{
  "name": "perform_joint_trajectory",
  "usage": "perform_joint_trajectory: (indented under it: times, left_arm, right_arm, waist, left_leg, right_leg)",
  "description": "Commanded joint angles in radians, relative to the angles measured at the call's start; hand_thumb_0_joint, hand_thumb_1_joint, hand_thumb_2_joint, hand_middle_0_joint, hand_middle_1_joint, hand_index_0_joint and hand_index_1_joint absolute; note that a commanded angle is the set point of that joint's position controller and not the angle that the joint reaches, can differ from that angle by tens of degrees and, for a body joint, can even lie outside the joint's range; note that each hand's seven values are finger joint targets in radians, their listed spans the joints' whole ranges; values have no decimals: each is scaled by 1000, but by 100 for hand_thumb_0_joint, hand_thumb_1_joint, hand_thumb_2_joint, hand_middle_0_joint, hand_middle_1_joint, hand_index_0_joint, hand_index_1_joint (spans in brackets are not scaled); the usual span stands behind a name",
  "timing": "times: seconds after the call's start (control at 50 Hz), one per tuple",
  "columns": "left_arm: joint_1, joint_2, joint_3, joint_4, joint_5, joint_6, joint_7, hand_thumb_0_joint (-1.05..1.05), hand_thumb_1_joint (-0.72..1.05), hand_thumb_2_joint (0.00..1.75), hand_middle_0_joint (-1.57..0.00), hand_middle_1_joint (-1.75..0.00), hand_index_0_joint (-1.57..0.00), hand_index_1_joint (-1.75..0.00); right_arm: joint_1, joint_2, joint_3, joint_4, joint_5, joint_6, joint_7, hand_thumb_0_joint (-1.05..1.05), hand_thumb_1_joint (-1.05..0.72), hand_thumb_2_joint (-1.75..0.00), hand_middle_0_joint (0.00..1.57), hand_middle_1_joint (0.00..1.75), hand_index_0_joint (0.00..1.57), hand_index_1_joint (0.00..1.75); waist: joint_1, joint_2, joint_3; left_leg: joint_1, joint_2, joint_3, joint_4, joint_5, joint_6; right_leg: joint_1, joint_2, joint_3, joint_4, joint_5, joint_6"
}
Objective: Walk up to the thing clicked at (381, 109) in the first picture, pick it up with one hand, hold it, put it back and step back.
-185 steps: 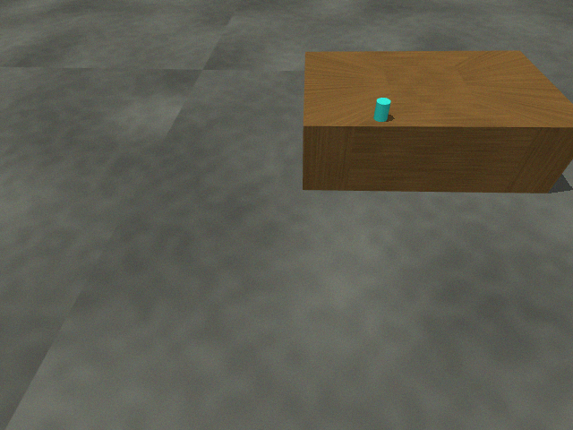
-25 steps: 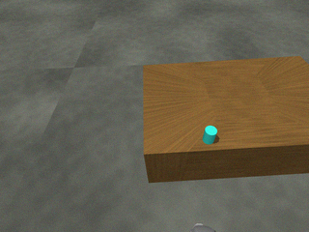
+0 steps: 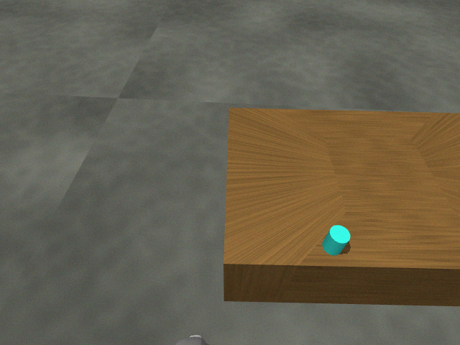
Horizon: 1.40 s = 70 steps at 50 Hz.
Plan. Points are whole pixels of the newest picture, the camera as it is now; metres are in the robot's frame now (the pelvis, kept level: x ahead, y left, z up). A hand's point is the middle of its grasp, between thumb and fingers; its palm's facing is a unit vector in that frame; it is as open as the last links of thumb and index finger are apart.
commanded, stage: walk up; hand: right
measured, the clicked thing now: (335, 240) +0.47 -0.29 -0.32
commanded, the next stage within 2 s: stand in 1.72 s
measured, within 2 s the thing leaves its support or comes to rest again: neither
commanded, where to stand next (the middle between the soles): +0.11 -0.01 m, yaw -1 degrees
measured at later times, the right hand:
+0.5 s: hand out of the picture +0.10 -0.26 -0.14, palm faces +0.04 +0.95 -0.32, open 7.4 cm
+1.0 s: hand out of the picture +0.12 -0.28 -0.12, palm faces +0.05 +0.93 -0.37, open 7.4 cm
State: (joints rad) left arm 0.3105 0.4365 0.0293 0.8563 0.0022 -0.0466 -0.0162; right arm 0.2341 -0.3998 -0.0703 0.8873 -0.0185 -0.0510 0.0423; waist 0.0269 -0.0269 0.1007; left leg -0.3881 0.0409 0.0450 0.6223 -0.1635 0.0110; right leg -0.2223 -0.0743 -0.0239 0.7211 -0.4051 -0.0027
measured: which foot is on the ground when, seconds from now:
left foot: down 0.00-1.00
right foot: up 0.00-0.30, down 0.32-1.00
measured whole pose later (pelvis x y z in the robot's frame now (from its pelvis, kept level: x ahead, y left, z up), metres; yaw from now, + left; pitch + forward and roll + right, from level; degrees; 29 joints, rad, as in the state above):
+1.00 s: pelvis +0.05 -0.01 +0.03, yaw -3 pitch -3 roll +0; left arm 0.05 0.35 0.01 1.12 0.00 0.00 -0.02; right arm 0.09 -0.36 0.00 1.14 -0.01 -0.03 0.01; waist -0.02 -0.01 0.04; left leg -0.19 0.05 0.06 0.37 -0.13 -0.01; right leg -0.09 0.00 -0.03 0.36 -0.22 0.00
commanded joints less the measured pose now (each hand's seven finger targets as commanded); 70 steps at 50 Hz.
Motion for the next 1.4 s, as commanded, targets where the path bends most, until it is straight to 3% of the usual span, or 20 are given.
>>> perform_joint_trajectory:
  times: [0.0, 0.06, 0.08, 0.12, 0.22, 0.28, 0.3, 0.32, 0.34, 0.36, 0.38, 0.4, 0.42, 0.46, 0.52, 0.64, 0.96, 1.06, 1.14, 1.38]
  left_arm:
    - [98, 176, 42, -28, -14, 21, 35, 0, 90, 90, -20, -30, -20, -30]
    - [80, 190, 53, 23, -5, 31, 27, 0, 90, 90, -20, -30, -20, -30]
    - [82, 183, 52, 40, -6, 33, 23, 0, 90, 90, -20, -30, -20, -30]
    - [62, 168, 50, 59, 0, 39, 17, 0, 90, 90, -20, -30, -20, -30]
    - [41, 148, 53, 97, 12, 41, 18, 0, 90, 90, -20, -30, -20, -30]
    - [59, 133, 57, 129, 18, 35, 17, 0, 90, 90, -20, -30, -20, -30]
    - [64, 137, 58, 135, 24, 31, 18, 0, 90, 90, -20, -30, -20, -30]
    - [46, 163, 63, 131, 31, 27, 20, 0, 90, 90, -20, -30, -20, -30]
    - [-47, 206, 65, 98, 33, 19, 18, 0, 90, 90, -20, -30, -20, -30]
    - [-143, 219, 58, 82, 30, 22, 14, 0, 90, 90, -20, -30, -20, -30]
    - [-210, 198, 46, 62, 28, 25, 11, 0, 90, 90, -20, -30, -20, -30]
    - [-207, 162, 35, 66, 20, 22, 11, 0, 90, 90, -20, -30, -20, -30]
    - [-199, 146, 30, 81, 14, 16, 13, 0, 90, 90, -20, -30, -20, -30]
    - [-153, 144, 29, 116, 8, 9, 13, 0, 90, 90, -20, -30, -20, -30]
    - [-172, 153, 28, 121, 3, 16, 9, 0, 90, 90, -20, -30, -20, -30]
    - [-214, 143, 24, 162, -4, 18, 15, 0, 90, 90, -20, -30, -20, -30]
    - [-298, 122, 22, 219, 2, 31, 11, 0, 90, 90, -20, -30, -20, -30]
    - [-300, 117, 19, 229, 4, 32, 8, 0, 90, 90, -20, -30, -20, -30]
    - [-298, 121, 25, 234, 5, 28, 10, 0, 90, 90, -20, -30, -20, -30]
    - [-269, 117, 26, 243, 8, 31, 13, 0, 90, 90, -20, -30, -20, -30]
  right_arm:
    - [52, -321, -69, -57, 14, -25, -39, 0, -90, -90, 20, 30, 20, 30]
    - [-46, -246, -42, -76, 3, -20, -46, 0, -90, -90, 20, 30, 20, 30]
    - [-48, -242, -37, -73, 7, -23, -46, 0, -90, -90, 20, 30, 20, 30]
    - [-56, -248, -36, -60, 1, -20, -47, 0, -90, -90, 20, 30, 20, 30]
    - [-86, -252, -33, -58, 0, -2, -46, 0, -90, -90, 20, 30, 20, 30]
    - [-125, -235, -21, -56, 8, 14, -44, 0, -90, -90, 20, 30, 20, 30]
    - [-139, -211, -11, -53, 12, 17, -43, 0, -90, -90, 20, 30, 20, 30]
    - [-135, -176, -1, -49, 18, 21, -42, 0, -90, -90, 20, 30, 20, 30]
    - [-118, -146, 5, -36, 23, 25, -42, 0, -90, -90, 20, 30, 20, 30]
    - [-118, -161, 0, -3, 25, 27, -43, 0, -90, -90, 20, 30, 20, 30]
    - [-90, -174, -6, 22, 19, 26, -42, 0, -90, -90, 20, 30, 20, 30]
    - [-84, -189, -5, 37, 21, 17, -39, 0, -90, -90, 20, 30, 20, 30]
    - [-89, -192, -2, 57, 25, 10, -38, 0, -90, -90, 20, 30, 20, 30]
    - [-125, -183, 9, 64, 24, 2, -39, 0, -90, -90, 20, 30, 20, 30]
    - [-137, -191, 21, 96, 21, 1, -40, 0, -90, -90, 20, 30, 20, 30]
    - [-151, -179, 34, 156, 16, -7, -43, 0, -90, -90, 20, 30, 20, 30]
    - [-207, -171, 32, 200, 10, -1, -53, 0, -90, -90, 20, 30, 20, 30]
    - [-216, -174, 31, 209, 8, 2, -52, 0, -90, -90, 20, 30, 20, 30]
    - [-203, -164, 34, 212, 8, 1, -52, 0, -90, -90, 20, 30, 20, 30]
    - [-213, -161, 32, 216, 10, 7, -54, 0, -90, -90, 20, 30, 20, 30]
  waist:
    - [-28, 225, -130]
    - [-8, 212, -94]
    - [-6, 217, -96]
    - [-16, 225, -94]
    - [-21, 210, -110]
    - [7, 147, -110]
    - [19, 114, -112]
    - [15, 9, -87]
    - [-29, -96, -37]
    - [-44, -132, 1]
    - [-73, -110, 10]
    - [-81, -52, -12]
    - [-75, -32, -47]
    - [-38, -49, -119]
    - [-28, -51, -91]
    - [-21, 12, -125]
    - [-32, 46, -144]
    - [-35, 43, -118]
    - [-37, 17, -144]
    - [-35, 27, -151]
  left_leg:
    - [219, 374, -510, -327, -85, 230]
    - [160, 239, -297, -332, -154, 146]
    - [145, 220, -247, -320, -126, 141]
    - [121, 204, -221, -315, -172, 145]
    - [75, 245, -217, -284, -186, 174]
    - [-13, 209, -179, -237, -292, 129]
    - [-30, 192, -166, -212, -324, 95]
    - [-46, 151, -127, -146, -338, 52]
    - [-9, 61, -80, -79, -337, 6]
    - [131, -5, -20, 12, -305, 2]
    - [238, 17, -42, 2, -259, 4]
    - [272, 46, -56, -94, -199, 11]
    - [270, 76, -92, -146, -130, 19]
    - [211, 106, -130, -180, -43, 37]
    - [195, 80, -111, -210, -121, 20]
    - [219, 99, -99, -240, 136, 13]
    - [272, 112, -84, -301, 146, 5]
    - [260, 106, -97, -337, 33, 3]
    - [287, 106, -88, -318, 123, 1]
    - [302, 105, -90, -315, 142, 4]
  right_leg:
    - [-227, 49, 64, 321, -177, -45]
    - [-221, 21, 108, 279, -83, -39]
    - [-205, 14, 90, 247, -53, -35]
    - [-174, 17, 69, 159, -38, -21]
    - [-76, 26, 10, 6, -17, -12]
    - [50, 47, -15, -153, 69, -35]
    - [67, 33, 9, -209, 89, -48]
    - [30, -43, 133, -306, 27, -74]
    - [-127, -132, 326, -415, -175, -116]
    - [-284, -177, 351, -472, -292, -148]
    - [-367, -160, 302, -450, -277, -134]
    - [-337, -109, 204, -411, -183, -93]
    - [-259, -64, 147, -364, -35, -63]
    - [-82, -43, 123, -323, 179, -50]
    - [-76, -64, 152, -376, 74, -51]
    - [44, -57, 107, -375, 290, -41]
    - [95, -54, 78, -447, 304, -24]
    - [75, -51, 83, -472, 229, -21]
    - [96, -55, 82, -474, 279, -18]
    - [104, -55, 69, -480, 295, -12]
